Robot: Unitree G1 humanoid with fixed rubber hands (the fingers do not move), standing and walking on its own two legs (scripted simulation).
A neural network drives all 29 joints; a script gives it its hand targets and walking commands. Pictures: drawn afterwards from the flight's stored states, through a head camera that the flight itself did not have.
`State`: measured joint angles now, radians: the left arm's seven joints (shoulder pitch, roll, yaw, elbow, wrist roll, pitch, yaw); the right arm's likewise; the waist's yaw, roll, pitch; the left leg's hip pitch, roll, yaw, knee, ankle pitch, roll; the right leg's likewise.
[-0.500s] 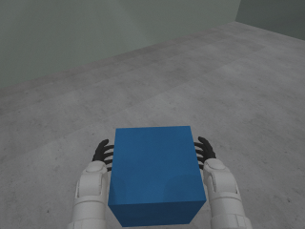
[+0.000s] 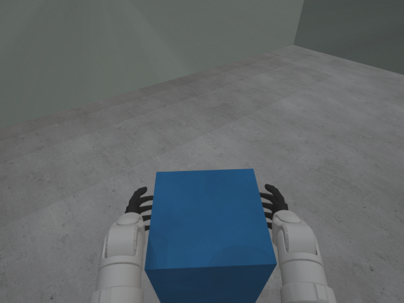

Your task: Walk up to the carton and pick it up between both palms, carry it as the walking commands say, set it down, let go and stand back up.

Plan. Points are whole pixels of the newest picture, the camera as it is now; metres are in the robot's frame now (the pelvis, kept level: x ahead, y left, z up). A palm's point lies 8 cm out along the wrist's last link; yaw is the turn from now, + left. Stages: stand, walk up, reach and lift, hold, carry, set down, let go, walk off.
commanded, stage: reach and lift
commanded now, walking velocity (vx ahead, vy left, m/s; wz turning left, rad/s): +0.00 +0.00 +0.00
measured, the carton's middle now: (207, 240) +0.29 +0.00 -0.02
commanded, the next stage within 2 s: hold in 0.76 s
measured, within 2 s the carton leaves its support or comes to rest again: neither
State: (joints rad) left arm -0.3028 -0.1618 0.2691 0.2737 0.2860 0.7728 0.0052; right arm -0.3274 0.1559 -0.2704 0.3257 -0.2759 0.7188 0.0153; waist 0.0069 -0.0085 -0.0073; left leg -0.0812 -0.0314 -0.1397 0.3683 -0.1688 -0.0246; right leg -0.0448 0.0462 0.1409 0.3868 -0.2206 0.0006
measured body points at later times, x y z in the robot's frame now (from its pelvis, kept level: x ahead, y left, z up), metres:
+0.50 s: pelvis +0.01 +0.01 +0.00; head -0.04 +0.01 +0.45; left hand +0.31 +0.15 +0.04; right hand +0.31 -0.15 +0.04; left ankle +0.03 +0.14 -0.74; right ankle +0.00 -0.12 -0.74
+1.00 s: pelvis +0.00 +0.01 +0.00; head -0.05 +0.01 +0.45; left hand +0.30 +0.16 +0.04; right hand +0.30 -0.15 +0.04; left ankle +0.03 +0.14 -0.74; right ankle +0.00 -0.12 -0.74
